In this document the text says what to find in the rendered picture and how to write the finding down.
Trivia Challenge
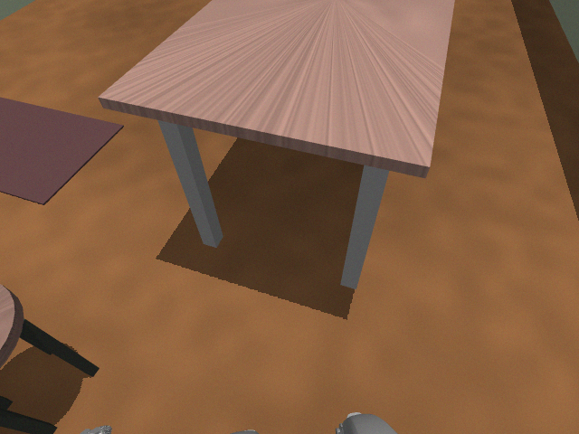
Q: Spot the table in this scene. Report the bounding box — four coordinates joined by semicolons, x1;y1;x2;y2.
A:
98;0;455;289

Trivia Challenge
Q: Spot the stool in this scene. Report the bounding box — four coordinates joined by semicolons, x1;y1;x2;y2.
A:
0;284;99;434

